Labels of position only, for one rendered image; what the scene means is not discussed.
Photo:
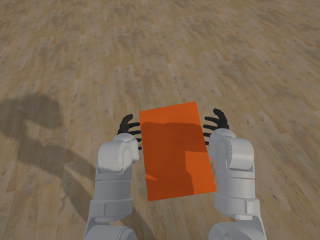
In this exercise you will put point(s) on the carton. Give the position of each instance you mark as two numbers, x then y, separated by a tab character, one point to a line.
176	160

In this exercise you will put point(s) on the robot left hand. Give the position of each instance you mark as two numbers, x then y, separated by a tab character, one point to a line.
124	127

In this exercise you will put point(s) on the robot right upper arm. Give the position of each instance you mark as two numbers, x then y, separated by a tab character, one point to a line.
235	231

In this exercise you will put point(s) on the robot right hand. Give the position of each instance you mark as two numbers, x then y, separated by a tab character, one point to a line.
222	122

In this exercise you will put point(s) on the robot left upper arm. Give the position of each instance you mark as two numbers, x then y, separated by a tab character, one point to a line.
110	232

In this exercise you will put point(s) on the robot left forearm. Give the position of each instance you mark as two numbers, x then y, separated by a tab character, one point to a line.
112	190

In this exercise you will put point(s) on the robot right forearm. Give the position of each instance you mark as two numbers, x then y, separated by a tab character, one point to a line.
235	195

